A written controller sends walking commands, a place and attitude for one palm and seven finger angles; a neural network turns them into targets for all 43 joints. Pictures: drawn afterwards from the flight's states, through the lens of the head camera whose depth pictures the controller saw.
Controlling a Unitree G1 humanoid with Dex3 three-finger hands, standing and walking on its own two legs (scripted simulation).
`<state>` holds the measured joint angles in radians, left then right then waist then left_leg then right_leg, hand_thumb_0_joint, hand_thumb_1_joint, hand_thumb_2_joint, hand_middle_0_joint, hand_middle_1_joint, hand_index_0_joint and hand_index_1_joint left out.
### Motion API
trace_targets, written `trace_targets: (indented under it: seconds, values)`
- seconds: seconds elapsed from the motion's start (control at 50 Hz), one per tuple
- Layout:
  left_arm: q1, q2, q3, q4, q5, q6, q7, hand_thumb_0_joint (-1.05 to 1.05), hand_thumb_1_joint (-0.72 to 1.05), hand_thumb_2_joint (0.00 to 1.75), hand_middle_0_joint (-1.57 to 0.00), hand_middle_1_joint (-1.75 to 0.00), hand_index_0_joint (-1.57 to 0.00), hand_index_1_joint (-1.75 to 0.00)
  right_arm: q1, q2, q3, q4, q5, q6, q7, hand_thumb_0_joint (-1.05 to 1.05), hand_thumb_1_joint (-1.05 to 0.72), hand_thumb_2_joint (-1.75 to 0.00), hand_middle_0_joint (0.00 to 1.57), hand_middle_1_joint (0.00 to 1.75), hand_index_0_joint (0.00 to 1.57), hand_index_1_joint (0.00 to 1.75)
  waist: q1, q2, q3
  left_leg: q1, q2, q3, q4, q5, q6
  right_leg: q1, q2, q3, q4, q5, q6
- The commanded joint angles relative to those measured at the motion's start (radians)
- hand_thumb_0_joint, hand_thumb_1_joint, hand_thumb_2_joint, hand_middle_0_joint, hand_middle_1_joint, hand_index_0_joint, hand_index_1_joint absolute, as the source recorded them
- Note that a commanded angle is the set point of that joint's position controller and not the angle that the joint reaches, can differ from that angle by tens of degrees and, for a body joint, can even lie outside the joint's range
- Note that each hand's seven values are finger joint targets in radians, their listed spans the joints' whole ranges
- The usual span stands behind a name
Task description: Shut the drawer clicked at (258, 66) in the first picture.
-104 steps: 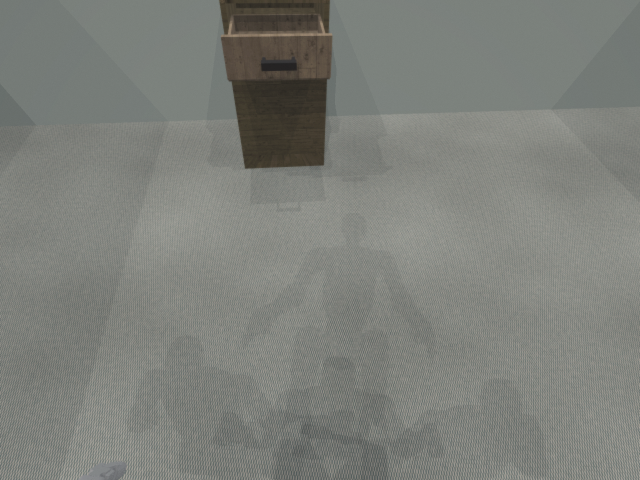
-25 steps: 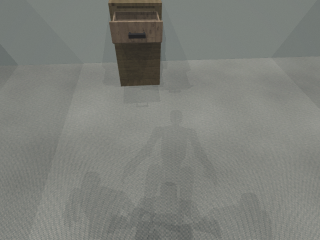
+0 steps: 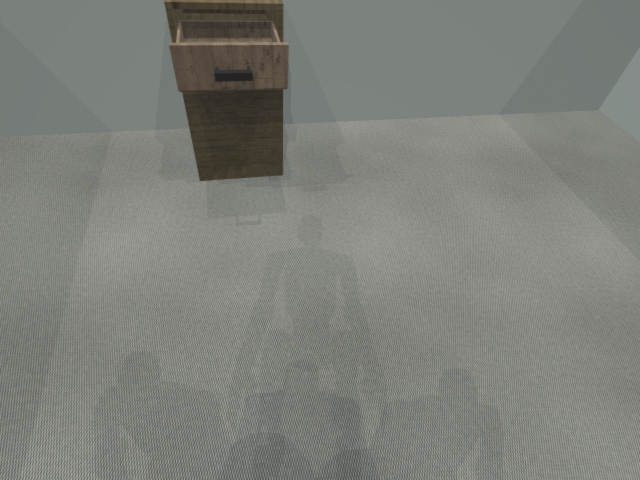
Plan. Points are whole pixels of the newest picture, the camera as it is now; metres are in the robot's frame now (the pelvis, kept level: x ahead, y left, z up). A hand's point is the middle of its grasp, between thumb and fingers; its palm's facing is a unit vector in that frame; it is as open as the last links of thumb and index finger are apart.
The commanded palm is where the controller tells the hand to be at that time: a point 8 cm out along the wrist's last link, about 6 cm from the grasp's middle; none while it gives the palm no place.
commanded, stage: walk to a spot facing it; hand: left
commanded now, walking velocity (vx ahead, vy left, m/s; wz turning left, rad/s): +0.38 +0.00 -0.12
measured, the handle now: (233, 72) +1.24 +0.31 -0.08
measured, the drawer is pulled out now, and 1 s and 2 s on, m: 0.30 0.30 0.30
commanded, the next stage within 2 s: turn to face it in 1.40 s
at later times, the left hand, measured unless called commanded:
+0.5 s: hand (232, 404) +0.27 +0.14 -0.17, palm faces +0.00 -0.98 -0.20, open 7.2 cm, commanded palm none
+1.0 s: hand (222, 317) +0.42 +0.19 -0.16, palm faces +0.04 -0.99 -0.15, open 7.4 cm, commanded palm none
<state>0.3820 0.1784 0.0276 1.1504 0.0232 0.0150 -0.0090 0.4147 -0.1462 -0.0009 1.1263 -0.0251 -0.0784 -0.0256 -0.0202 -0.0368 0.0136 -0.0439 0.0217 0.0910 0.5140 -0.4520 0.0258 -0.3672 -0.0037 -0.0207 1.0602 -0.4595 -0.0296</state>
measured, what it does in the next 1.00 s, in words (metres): walks ahead: right foot, then left foot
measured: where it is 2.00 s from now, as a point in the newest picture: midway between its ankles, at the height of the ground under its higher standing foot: (331, 322)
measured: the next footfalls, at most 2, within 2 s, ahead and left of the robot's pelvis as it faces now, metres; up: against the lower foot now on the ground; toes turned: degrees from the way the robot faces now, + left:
right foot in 0.26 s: +0.27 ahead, -0.12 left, +0.00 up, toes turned -9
left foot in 0.74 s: +0.43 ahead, +0.10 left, +0.00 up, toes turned +10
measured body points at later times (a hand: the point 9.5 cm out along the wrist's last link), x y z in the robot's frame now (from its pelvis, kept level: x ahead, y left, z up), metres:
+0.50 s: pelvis +0.20 -0.05 +0.00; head +0.21 -0.04 +0.45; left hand +0.27 +0.19 -0.15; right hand +0.21 -0.27 -0.15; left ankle +0.23 +0.10 -0.65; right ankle +0.23 -0.11 -0.73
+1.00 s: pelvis +0.42 +0.01 +0.02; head +0.43 +0.03 +0.47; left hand +0.42 +0.24 -0.15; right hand +0.43 -0.23 -0.13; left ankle +0.40 +0.10 -0.73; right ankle +0.46 -0.14 -0.64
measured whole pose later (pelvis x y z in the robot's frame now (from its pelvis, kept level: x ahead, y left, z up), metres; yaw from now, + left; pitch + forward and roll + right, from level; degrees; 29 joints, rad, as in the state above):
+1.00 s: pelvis +0.42 +0.01 +0.02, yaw -3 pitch -1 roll +0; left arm 0.31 0.18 0.07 1.08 0.03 0.00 -0.01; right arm 0.30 -0.16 -0.05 1.06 -0.02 -0.08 -0.03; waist 0.03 -0.05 0.03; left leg -0.09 0.04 0.24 0.37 -0.26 0.04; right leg -0.58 -0.12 -0.05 1.10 -0.21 0.01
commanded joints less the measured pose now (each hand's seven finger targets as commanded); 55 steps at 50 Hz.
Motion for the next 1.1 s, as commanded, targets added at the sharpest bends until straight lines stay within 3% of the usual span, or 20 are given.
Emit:
trace_targets:
  seconds: [0.0, 0.1, 0.16, 0.2, 0.22, 0.24, 0.26, 0.28, 0.32, 0.4, 0.6, 0.64, 0.68, 0.7, 0.72, 0.74, 0.8, 0.86, 0.94, 1.08]
  values:
    - [-0.232, 0.047, 0.026, -0.178, 0.0, -0.045, -0.018, 0.0, 0.9, 0.9, -0.2, -0.3, -0.2, -0.3, 0.175, -0.127, -0.029, 0.034, 0.005, -0.019, -0.025, 0.0, -0.9, -0.9, 0.2, 0.3, 0.2, 0.3, -0.031, 0.155, 0.212, 0.1, 0.285, -0.227, -0.295, 0.636, 0.136, -0.414, -0.086, -0.018, 0.098, 0.102, 0.003]
    - [-0.324, 0.0, 0.012, -0.217, -0.009, -0.042, -0.03, 0.0, 0.9, 0.9, -0.2, -0.3, -0.2, -0.3, 0.194, -0.104, -0.022, 0.061, 0.006, -0.024, -0.029, 0.0, -0.9, -0.9, 0.2, 0.3, 0.2, 0.3, -0.017, 0.189, 0.186, 0.037, 0.191, -0.051, -0.334, 0.814, 0.096, -0.191, -0.027, -0.151, -0.287, 0.254, -0.012]
    - [-0.209, 0.033, 0.023, -0.184, -0.005, -0.046, -0.019, 0.0, 0.9, 0.9, -0.2, -0.3, -0.2, -0.3, 0.167, -0.147, -0.036, 0.073, 0.013, -0.017, -0.028, 0.0, -0.9, -0.9, 0.2, 0.3, 0.2, 0.3, 0.049, 0.18, 0.091, 0.055, 0.224, -0.003, -0.179, 1.103, 0.096, 0.029, 0.024, -0.154, -0.364, 0.282, -0.06]
    - [-0.003, 0.077, 0.041, -0.122, 0.005, -0.055, -0.009, 0.0, 0.9, 0.9, -0.2, -0.3, -0.2, -0.3, 0.136, -0.161, -0.046, 0.067, 0.016, -0.012, -0.022, 0.0, -0.9, -0.9, 0.2, 0.3, 0.2, 0.3, 0.141, 0.158, -0.018, -0.013, 0.196, 0.019, 0.093, 1.067, 0.063, 0.296, 0.046, -0.155, -0.461, 0.324, -0.079]
    - [0.12, 0.144, 0.062, -0.087, 0.012, -0.068, 0.002, 0.0, 0.9, 0.9, -0.2, -0.3, -0.2, -0.3, 0.13, -0.125, -0.044, 0.056, 0.023, -0.011, -0.012, 0.0, -0.9, -0.9, 0.2, 0.3, 0.2, 0.3, 0.195, 0.078, -0.064, -0.204, 0.165, 0.016, 0.351, 0.805, 0.035, 0.51, -0.071, -0.029, -0.503, 0.328, -0.12]
    - [0.19, 0.237, 0.083, -0.075, 0.008, -0.074, 0.015, 0.0, 0.9, 0.9, -0.2, -0.3, -0.2, -0.3, 0.184, -0.051, -0.035, 0.033, 0.036, -0.014, -0.005, 0.0, -0.9, -0.9, 0.2, 0.3, 0.2, 0.3, 0.184, -0.135, -0.164, -0.454, 0.02, 0.026, 0.735, 0.064, 0.0, 0.651, -0.373, 0.412, -0.61, 0.27, -0.245]
    - [0.173, 0.27, 0.09, -0.079, -0.012, -0.069, 0.016, 0.0, 0.9, 0.9, -0.2, -0.3, -0.2, -0.3, 0.127, -0.053, -0.041, 0.001, 0.033, -0.009, -0.004, 0.0, -0.9, -0.9, 0.2, 0.3, 0.2, 0.3, 0.165, -0.104, -0.167, -0.519, 0.014, -0.066, 0.927, -0.09, 0.024, 0.559, -0.475, 0.592, -0.772, 0.147, -0.295]
    - [0.065, 0.239, 0.078, -0.113, -0.016, -0.068, 0.015, 0.0, 0.9, 0.9, -0.2, -0.3, -0.2, -0.3, 0.061, -0.055, -0.054, -0.017, 0.025, 0.0, 0.005, 0.0, -0.9, -0.9, 0.2, 0.3, 0.2, 0.3, 0.136, -0.076, -0.074, -0.542, 0.068, -0.112, 0.967, 0.01, 0.024, 0.368, -0.443, 0.564, -0.848, -0.052, -0.253]
    - [-0.108, 0.137, 0.049, -0.148, -0.008, -0.072, 0.027, 0.0, 0.9, 0.9, -0.2, -0.3, -0.2, -0.3, 0.042, -0.034, -0.051, -0.023, 0.003, 0.025, 0.012, 0.0, -0.9, -0.9, 0.2, 0.3, 0.2, 0.3, 0.034, 0.024, 0.062, -0.517, 0.142, -0.118, 0.881, 0.107, 0.014, 0.1, -0.379, 0.356, -0.864, -0.076, -0.188]
    - [-0.126, 0.097, 0.035, -0.136, 0.004, -0.089, 0.026, 0.0, 0.9, 0.9, -0.2, -0.3, -0.2, -0.3, 0.102, -0.003, -0.054, -0.018, -0.005, 0.064, 0.022, 0.0, -0.9, -0.9, 0.2, 0.3, 0.2, 0.3, -0.044, -0.023, 0.055, -0.442, 0.155, -0.07, 0.691, 0.181, -0.027, -0.047, -0.272, 0.114, -0.902, 0.074, -0.133]
    - [0.038, 0.122, 0.038, -0.085, 0.004, -0.1, 0.016, 0.0, 0.9, 0.9, -0.2, -0.3, -0.2, -0.3, -0.277, -0.044, -0.055, -0.181, 0.001, 0.033, 0.059, 0.0, -0.9, -0.9, 0.2, 0.3, 0.2, 0.3, 0.055, -0.017, 0.111, -0.481, 0.117, 0.01, 0.194, 0.243, -0.035, 0.204, -0.268, 0.079, -0.874, 0.266, -0.141]
    - [0.056, 0.128, 0.04, -0.078, 0.004, -0.096, 0.017, 0.0, 0.9, 0.9, -0.2, -0.3, -0.2, -0.3, -0.297, -0.057, -0.053, -0.189, 0.002, 0.026, 0.057, 0.0, -0.9, -0.9, 0.2, 0.3, 0.2, 0.3, 0.055, -0.017, 0.109, -0.424, 0.095, 0.031, 0.139, 0.209, -0.023, 0.24, -0.276, 0.075, -0.835, 0.349, -0.135]
    - [0.046, 0.132, 0.043, -0.072, -0.002, -0.093, 0.017, 0.0, 0.9, 0.9, -0.2, -0.3, -0.2, -0.3, -0.207, -0.084, -0.058, -0.161, -0.001, 0.016, 0.047, 0.0, -0.9, -0.9, 0.2, 0.3, 0.2, 0.3, 0.003, 0.008, 0.056, -0.23, 0.05, 0.074, 0.026, 0.213, -0.009, 0.227, -0.234, 0.014, -0.68, 0.506, -0.105]
    - [0.044, 0.111, 0.04, -0.076, -0.006, -0.091, 0.015, 0.0, 0.9, 0.9, -0.2, -0.3, -0.2, -0.3, -0.078, -0.123, -0.069, -0.12, -0.005, 0.009, 0.037, 0.0, -0.9, -0.9, 0.2, 0.3, 0.2, 0.3, -0.052, 0.089, -0.009, 0.004, 0.07, 0.034, -0.036, 0.24, 0.018, 0.122, -0.18, -0.038, -0.474, 0.561, -0.073]
    - [0.059, 0.06, 0.033, -0.098, -0.013, -0.091, 0.007, 0.0, 0.9, 0.9, -0.2, -0.3, -0.2, -0.3, 0.079, -0.243, -0.096, -0.085, -0.02, 0.002, 0.023, 0.0, -0.9, -0.9, 0.2, 0.3, 0.2, 0.3, -0.105, 0.308, -0.115, 0.243, 0.318, -0.29, -0.116, 0.248, 0.108, -0.103, -0.065, -0.13, -0.156, 0.3, -0.012]
    - [0.006, 0.066, 0.03, -0.138, -0.007, -0.098, 0.004, 0.0, 0.9, 0.9, -0.2, -0.3, -0.2, -0.3, 0.159, -0.292, -0.102, -0.064, -0.008, 0.013, 0.019, 0.0, -0.9, -0.9, 0.2, 0.3, 0.2, 0.3, -0.12, 0.372, -0.133, 0.281, 0.465, -0.5, -0.234, 0.277, 0.188, -0.255, 0.002, -0.09, 0.095, -0.108, 0.0]
    - [-0.086, 0.061, 0.043, -0.124, -0.001, -0.079, -0.006, 0.0, 0.9, 0.9, -0.2, -0.3, -0.2, -0.3, -0.028, -0.163, -0.071, -0.097, 0.003, 0.003, 0.006, 0.0, -0.9, -0.9, 0.2, 0.3, 0.2, 0.3, -0.043, 0.095, 0.05, 0.006, 0.401, -0.321, -0.303, 0.217, 0.137, -0.319, -0.12, 0.016, 0.223, 0.092, 0.003]
    - [-0.005, 0.008, 0.041, -0.093, 0.008, -0.043, -0.008, 0.0, 0.9, 0.9, -0.2, -0.3, -0.2, -0.3, -0.07, -0.105, -0.054, -0.09, 0.007, -0.016, 0.001, 0.0, -0.9, -0.9, 0.2, 0.3, 0.2, 0.3, 0.023, 0.138, 0.054, -0.095, 0.305, -0.099, -0.326, 0.355, 0.098, -0.233, -0.132, 0.009, 0.148, 0.202, 0.029]
    - [-0.056, -0.002, 0.044, -0.12, 0.011, -0.024, -0.015, 0.0, 0.9, 0.9, -0.2, -0.3, -0.2, -0.3, -0.037, -0.103, -0.06, -0.075, 0.01, -0.023, 0.0, 0.0, -0.9, -0.9, 0.2, 0.3, 0.2, 0.3, 0.033, 0.125, 0.088, -0.076, 0.284, -0.015, -0.36, 0.411, 0.116, -0.291, -0.149, -0.012, 0.031, 0.287, 0.052]
    - [-0.266, 0.011, 0.039, -0.188, 0.003, -0.031, -0.024, 0.0, 0.9, 0.9, -0.2, -0.3, -0.2, -0.3, 0.046, -0.135, -0.065, -0.026, -0.003, -0.008, 0.004, 0.0, -0.9, -0.9, 0.2, 0.3, 0.2, 0.3, -0.015, 0.166, 0.147, 0.002, 0.299, 0.058, -0.322, 0.475, 0.107, -0.218, -0.114, -0.091, -0.347, 0.302, 0.022]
